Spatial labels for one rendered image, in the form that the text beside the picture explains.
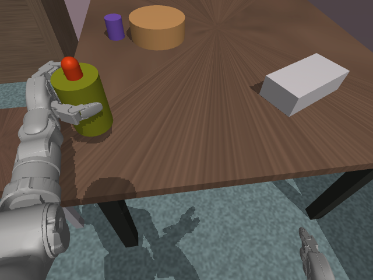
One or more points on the left robot hand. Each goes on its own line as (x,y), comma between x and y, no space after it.
(40,95)

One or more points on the left robot arm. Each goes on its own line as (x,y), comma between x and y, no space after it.
(33,228)

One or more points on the right robot hand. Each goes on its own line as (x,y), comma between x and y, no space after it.
(315,264)

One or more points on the chair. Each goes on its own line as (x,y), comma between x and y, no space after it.
(11,119)

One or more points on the table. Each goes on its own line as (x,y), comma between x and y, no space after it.
(191,118)

